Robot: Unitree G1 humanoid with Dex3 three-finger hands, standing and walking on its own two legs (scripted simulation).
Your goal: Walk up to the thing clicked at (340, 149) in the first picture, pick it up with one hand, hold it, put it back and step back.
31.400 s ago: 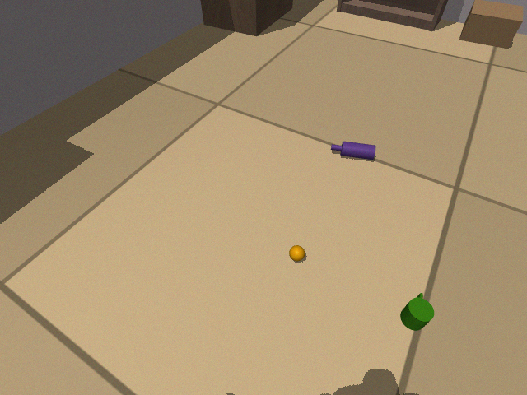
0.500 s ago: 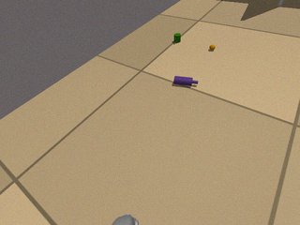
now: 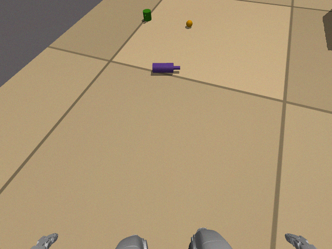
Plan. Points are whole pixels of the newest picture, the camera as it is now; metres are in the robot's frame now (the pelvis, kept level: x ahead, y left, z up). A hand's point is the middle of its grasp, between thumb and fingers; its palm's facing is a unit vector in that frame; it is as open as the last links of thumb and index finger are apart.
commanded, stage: walk up
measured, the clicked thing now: (166, 67) +1.51 -0.02 -0.70
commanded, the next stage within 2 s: stand in 1.00 s
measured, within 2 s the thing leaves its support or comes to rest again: neither
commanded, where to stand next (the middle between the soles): +0.04 +0.01 m, yaw -10 degrees
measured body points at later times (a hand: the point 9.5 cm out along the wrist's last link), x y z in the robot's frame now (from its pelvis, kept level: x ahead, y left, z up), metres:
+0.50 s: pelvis -0.01 +0.04 +0.01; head +0.03 +0.04 +0.46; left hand +0.12 +0.34 -0.12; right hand -0.01 -0.29 -0.10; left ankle -0.01 +0.16 -0.71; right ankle +0.00 -0.10 -0.70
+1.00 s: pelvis -0.02 +0.03 +0.03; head -0.01 +0.01 +0.48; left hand +0.13 +0.31 -0.09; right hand +0.00 -0.28 -0.11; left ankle -0.01 +0.16 -0.71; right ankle +0.00 -0.10 -0.71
